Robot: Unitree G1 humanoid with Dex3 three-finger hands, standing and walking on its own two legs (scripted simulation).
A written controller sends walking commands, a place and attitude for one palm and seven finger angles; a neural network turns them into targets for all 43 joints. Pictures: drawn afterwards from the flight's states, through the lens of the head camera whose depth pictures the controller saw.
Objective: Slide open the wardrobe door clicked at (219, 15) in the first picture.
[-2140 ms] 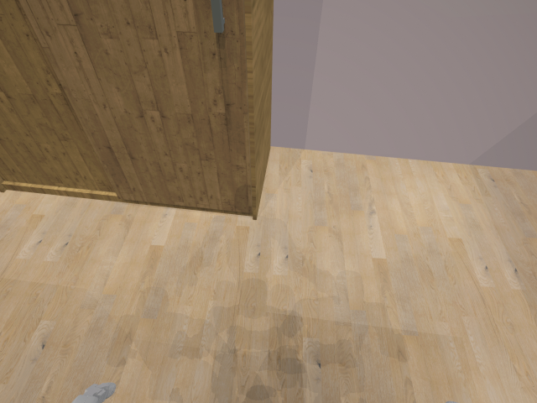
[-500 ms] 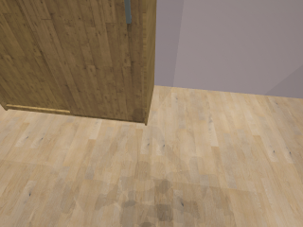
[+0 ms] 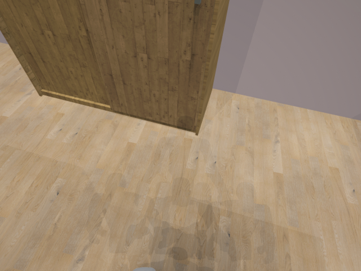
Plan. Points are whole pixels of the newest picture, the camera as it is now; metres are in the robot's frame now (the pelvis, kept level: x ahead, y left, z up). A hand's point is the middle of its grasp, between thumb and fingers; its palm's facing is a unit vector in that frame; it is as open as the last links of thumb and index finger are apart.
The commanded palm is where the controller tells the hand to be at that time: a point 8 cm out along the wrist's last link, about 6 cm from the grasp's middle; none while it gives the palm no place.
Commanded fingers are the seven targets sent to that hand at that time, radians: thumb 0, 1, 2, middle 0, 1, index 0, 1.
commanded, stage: walk to a spot facing it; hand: right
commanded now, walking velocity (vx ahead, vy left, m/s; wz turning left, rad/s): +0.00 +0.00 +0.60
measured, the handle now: out of the picture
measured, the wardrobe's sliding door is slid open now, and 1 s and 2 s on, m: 0.00 0.00 0.00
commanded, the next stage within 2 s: none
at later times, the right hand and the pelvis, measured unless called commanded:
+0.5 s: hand out of the picture +0.06 -0.24 -0.17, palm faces -0.15 +0.97 -0.21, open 7.4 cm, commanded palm none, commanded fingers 0.00 -0.90 -0.90 0.20 0.30 0.20 0.30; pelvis -0.04 -0.05 +0.01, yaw +14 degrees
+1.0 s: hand (227, 252) +0.20 -0.12 -0.15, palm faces -0.59 +0.80 -0.12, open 7.4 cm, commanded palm none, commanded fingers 0.00 -0.90 -0.90 0.20 0.30 0.20 0.30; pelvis +0.01 -0.03 +0.02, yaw +34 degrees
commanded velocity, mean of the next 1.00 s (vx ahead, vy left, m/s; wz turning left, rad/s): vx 0.18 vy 0.00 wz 0.58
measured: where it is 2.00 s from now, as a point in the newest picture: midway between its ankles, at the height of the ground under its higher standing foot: (128, 253)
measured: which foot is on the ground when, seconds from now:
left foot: down 0.00-0.48, up 0.50-1.00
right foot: down 0.00-0.02, up 0.04-0.46, down 0.48-1.00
